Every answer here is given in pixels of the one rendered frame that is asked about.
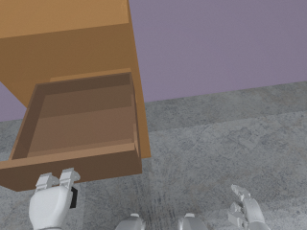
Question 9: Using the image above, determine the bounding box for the robot left hand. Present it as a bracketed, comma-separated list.
[29, 168, 81, 230]

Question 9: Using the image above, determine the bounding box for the robot right shin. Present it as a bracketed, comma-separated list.
[185, 213, 195, 218]

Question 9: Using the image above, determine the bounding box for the handle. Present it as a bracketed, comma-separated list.
[70, 187, 78, 209]

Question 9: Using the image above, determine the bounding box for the drawer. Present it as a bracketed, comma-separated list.
[0, 72, 142, 192]

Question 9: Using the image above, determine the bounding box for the robot left shin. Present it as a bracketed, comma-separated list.
[130, 213, 140, 218]

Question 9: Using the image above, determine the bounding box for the robot shin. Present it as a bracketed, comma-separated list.
[185, 213, 195, 218]
[130, 213, 140, 218]

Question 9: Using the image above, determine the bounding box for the robot right hand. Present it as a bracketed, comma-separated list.
[227, 184, 266, 230]

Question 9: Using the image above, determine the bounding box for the cabinet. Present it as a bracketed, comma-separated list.
[0, 0, 152, 159]

